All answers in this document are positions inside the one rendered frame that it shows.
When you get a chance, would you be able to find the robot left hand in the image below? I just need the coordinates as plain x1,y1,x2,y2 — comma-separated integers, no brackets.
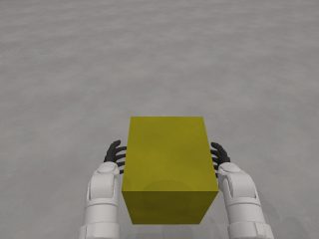
104,140,127,174

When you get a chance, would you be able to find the robot right hand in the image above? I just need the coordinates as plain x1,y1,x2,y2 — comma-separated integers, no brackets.
210,142,230,178

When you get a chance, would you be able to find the robot right forearm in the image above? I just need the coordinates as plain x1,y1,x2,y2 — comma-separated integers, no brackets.
217,162,274,239

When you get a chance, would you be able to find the robot left forearm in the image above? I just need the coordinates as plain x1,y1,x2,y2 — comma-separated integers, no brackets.
77,161,121,239

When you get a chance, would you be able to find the carton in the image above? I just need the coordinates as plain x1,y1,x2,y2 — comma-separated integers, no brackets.
121,117,219,225

